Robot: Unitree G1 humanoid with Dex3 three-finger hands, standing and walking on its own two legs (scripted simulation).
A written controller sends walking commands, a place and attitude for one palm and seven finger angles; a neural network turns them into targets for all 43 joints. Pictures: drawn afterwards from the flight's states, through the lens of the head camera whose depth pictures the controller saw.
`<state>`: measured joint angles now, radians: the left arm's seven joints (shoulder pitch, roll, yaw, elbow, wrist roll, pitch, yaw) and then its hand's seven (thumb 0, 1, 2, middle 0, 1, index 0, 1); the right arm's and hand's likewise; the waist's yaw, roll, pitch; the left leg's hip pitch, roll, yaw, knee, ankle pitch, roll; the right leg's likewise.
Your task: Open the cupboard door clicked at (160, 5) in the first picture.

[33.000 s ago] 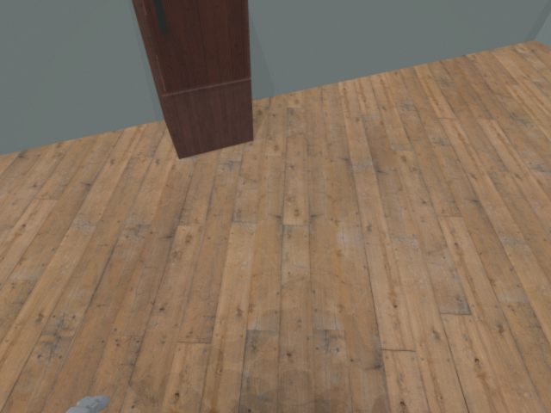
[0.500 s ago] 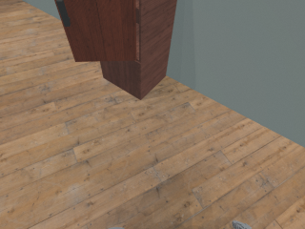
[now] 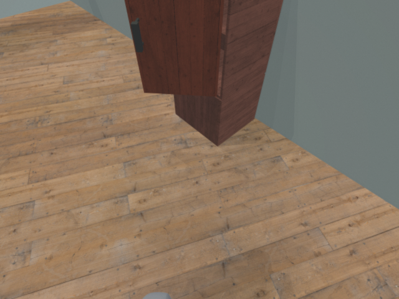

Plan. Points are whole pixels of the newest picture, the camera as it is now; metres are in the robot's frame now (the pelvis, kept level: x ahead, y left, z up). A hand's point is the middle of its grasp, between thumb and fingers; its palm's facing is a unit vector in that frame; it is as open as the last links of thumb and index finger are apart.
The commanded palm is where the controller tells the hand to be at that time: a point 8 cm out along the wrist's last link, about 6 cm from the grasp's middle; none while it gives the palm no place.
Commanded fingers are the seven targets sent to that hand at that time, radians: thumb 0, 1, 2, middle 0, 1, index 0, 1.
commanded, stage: take the last steps up to it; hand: left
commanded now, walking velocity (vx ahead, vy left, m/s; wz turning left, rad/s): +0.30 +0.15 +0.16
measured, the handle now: (138, 34) +1.10 +0.35 -0.02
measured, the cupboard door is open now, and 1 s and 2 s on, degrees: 42 42 42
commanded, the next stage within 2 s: come to a stop and stand still in 1.36 s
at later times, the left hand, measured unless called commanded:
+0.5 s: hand (113, 265) +0.21 +0.23 -0.17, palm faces +0.06 -0.97 -0.21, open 7.4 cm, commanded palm none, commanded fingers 0.00 0.90 0.90 -0.20 -0.30 -0.20 -0.30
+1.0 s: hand (105, 248) +0.26 +0.28 -0.20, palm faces +0.12 -0.98 -0.16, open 7.4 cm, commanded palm none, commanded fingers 0.00 0.90 0.90 -0.20 -0.30 -0.20 -0.30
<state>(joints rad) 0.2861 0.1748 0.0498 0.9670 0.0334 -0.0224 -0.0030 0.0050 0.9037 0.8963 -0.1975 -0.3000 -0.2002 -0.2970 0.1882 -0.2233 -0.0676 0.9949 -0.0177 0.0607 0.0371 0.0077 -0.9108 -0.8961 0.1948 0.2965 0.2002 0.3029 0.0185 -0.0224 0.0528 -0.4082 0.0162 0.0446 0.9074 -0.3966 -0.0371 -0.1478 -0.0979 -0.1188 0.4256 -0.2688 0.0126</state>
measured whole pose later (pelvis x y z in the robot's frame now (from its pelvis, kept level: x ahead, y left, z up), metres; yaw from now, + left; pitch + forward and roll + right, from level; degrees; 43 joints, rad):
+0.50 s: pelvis +0.13 +0.04 -0.01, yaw +2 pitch -1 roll +2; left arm 0.18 0.19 0.06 0.97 0.03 -0.01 -0.03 0.01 0.91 0.90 -0.19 -0.30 -0.19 -0.30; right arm 0.39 -0.15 -0.02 1.11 -0.02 -0.03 0.00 0.01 -0.91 -0.90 0.20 0.30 0.20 0.30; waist -0.01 -0.01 0.04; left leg -0.06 -0.01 0.10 0.45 -0.37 0.00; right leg -0.38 -0.08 -0.11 0.63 -0.27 0.01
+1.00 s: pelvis +0.31 +0.10 -0.02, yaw +2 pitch +0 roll +0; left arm 0.36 0.18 0.07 1.12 0.02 0.00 -0.01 0.01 0.91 0.90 -0.20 -0.30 -0.20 -0.30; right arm 0.15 -0.16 -0.04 0.98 -0.03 -0.07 0.00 0.00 -0.91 -0.90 0.19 0.30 0.20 0.30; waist 0.03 -0.05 0.05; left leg -0.34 0.04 0.15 0.58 -0.24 0.04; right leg -0.32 -0.08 -0.06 1.02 -0.47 0.00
